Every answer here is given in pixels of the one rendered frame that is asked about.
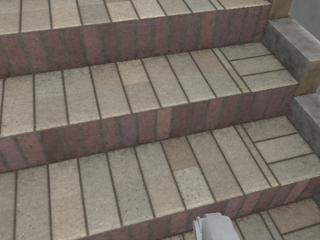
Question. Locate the robot right thigh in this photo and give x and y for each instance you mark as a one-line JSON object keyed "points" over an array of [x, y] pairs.
{"points": [[214, 226]]}

